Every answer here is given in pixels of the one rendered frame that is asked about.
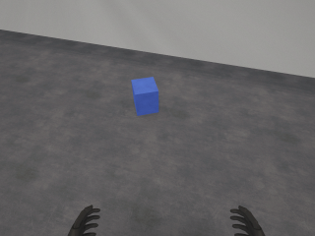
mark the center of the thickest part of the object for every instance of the left robot hand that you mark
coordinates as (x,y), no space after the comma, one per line
(80,226)

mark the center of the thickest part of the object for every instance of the right robot hand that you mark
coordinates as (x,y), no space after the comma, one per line
(251,226)

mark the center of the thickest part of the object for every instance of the carton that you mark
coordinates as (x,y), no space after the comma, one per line
(145,94)

